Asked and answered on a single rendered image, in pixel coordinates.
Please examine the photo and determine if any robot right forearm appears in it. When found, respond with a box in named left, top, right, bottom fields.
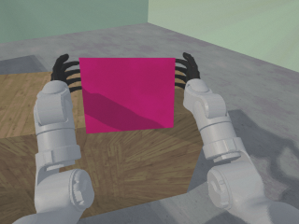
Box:
left=183, top=78, right=265, bottom=193

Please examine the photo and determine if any carton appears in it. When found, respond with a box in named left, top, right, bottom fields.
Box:
left=78, top=58, right=176, bottom=133

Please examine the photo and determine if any pedestal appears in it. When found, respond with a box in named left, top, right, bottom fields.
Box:
left=0, top=65, right=204, bottom=224

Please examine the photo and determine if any robot left hand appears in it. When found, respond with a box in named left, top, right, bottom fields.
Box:
left=50, top=53, right=82, bottom=93

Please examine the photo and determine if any robot right upper arm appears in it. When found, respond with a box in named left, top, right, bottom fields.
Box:
left=206, top=161, right=299, bottom=224

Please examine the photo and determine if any robot left upper arm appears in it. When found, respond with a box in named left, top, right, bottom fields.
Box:
left=12, top=168, right=94, bottom=224

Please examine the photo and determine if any robot right hand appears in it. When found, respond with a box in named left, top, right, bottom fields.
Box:
left=175, top=52, right=201, bottom=90

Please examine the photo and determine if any robot left forearm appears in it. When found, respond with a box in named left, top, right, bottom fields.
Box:
left=33, top=80, right=81, bottom=207

